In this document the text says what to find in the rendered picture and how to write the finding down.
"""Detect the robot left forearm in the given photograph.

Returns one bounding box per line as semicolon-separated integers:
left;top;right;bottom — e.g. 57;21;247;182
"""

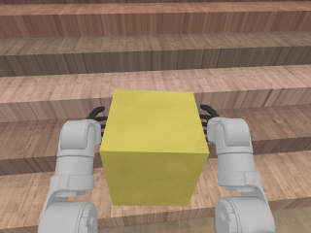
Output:
37;119;101;233

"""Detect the robot left upper arm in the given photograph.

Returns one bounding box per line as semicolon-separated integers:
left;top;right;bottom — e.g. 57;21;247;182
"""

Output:
38;200;98;233

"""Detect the carton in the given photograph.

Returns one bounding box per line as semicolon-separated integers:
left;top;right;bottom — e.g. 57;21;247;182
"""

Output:
99;89;210;207

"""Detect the robot right upper arm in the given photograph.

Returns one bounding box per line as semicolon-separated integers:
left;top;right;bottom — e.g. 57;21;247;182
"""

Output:
215;196;275;233

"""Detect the robot right forearm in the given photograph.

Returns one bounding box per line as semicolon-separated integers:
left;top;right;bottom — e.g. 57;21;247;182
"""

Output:
207;116;275;230

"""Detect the robot left hand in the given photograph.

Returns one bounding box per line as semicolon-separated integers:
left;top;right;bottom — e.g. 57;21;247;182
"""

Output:
86;106;108;145

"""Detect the robot right hand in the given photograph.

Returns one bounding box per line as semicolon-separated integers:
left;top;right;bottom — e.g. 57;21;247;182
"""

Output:
199;104;220;144

